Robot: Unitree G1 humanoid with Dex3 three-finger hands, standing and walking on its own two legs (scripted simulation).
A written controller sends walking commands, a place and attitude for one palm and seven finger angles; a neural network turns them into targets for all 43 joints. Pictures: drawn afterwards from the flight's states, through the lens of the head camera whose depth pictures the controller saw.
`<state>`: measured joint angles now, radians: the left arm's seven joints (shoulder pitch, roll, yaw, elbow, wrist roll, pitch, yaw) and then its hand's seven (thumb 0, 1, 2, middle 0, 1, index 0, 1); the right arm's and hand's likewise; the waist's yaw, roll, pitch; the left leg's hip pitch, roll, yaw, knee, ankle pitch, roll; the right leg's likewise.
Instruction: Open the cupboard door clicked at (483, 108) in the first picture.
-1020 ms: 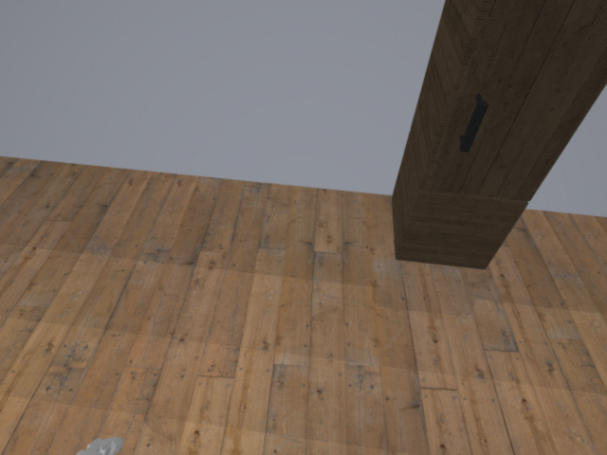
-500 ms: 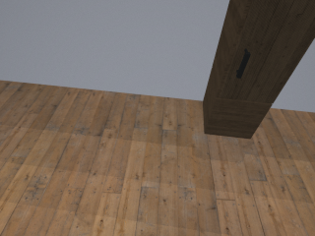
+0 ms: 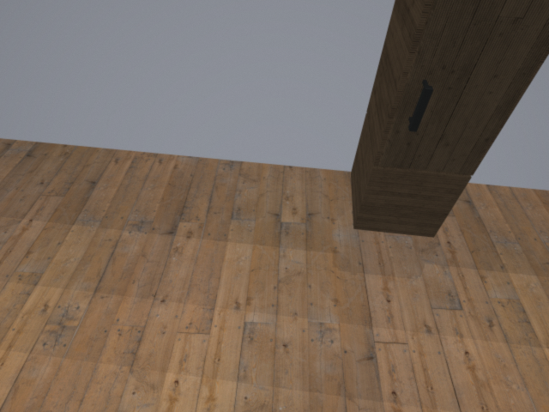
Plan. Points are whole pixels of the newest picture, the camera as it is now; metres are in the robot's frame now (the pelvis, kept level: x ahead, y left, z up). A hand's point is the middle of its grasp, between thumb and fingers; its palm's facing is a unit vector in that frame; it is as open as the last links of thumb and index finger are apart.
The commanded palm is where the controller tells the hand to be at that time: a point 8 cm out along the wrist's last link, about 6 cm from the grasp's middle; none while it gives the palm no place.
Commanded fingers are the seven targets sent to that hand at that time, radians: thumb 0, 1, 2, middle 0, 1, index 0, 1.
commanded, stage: look at it before walking up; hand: left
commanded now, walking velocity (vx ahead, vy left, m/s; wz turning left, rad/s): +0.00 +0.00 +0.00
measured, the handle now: (418, 105) +1.00 -0.40 -0.07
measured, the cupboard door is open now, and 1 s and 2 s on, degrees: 0 0 0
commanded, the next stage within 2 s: walk to a spot facing it in 0.52 s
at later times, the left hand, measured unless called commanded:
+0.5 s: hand out of the picture +0.10 +0.25 -0.15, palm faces -0.03 -0.94 -0.34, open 7.3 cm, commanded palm none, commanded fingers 0.00 0.90 0.90 -0.20 -0.30 -0.20 -0.30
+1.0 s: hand out of the picture +0.09 +0.18 -0.18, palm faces -0.14 -0.95 -0.28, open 7.3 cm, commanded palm none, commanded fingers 0.00 0.90 0.90 -0.20 -0.30 -0.20 -0.30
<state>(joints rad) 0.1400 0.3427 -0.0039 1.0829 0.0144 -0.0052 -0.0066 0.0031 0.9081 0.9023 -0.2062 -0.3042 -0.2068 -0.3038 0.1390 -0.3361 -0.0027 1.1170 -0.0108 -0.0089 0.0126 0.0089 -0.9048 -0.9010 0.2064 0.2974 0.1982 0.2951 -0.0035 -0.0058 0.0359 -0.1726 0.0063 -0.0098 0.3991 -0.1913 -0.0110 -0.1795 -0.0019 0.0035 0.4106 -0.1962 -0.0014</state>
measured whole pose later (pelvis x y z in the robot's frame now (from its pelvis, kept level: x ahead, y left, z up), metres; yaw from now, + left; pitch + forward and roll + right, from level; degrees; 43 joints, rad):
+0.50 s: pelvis +0.02 +0.00 +0.00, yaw +0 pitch -2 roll +0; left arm 0.12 0.35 0.00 1.09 0.01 -0.01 0.00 0.00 0.91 0.90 -0.21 -0.30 -0.21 -0.30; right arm 0.10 -0.34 0.00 1.11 -0.01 -0.01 0.01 0.01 -0.90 -0.90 0.21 0.30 0.20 0.30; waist 0.00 -0.01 0.04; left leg -0.14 0.00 -0.01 0.37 -0.20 -0.01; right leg -0.15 0.00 0.00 0.39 -0.21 0.00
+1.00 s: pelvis +0.01 -0.03 -0.02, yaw -10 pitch -1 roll +3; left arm 0.22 0.25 0.04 0.96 0.02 0.06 -0.02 0.00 0.91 0.90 -0.20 -0.30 -0.20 -0.30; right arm 0.14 -0.24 -0.03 0.99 -0.02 0.03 -0.01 0.01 -0.90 -0.90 0.21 0.30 0.20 0.30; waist 0.03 0.00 0.11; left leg -0.23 0.08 0.15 0.62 -0.35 -0.05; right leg -0.32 0.01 0.00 0.72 -0.37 0.00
